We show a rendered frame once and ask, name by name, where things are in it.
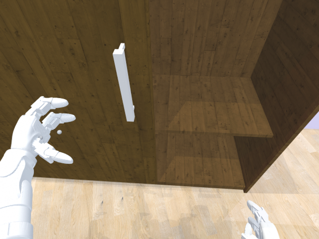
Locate left robot hand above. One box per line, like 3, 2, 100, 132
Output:
11, 96, 76, 164

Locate robot left forearm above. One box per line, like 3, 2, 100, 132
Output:
0, 148, 37, 239

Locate handle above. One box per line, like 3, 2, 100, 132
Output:
113, 43, 135, 121

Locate right robot hand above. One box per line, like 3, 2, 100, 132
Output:
241, 200, 280, 239

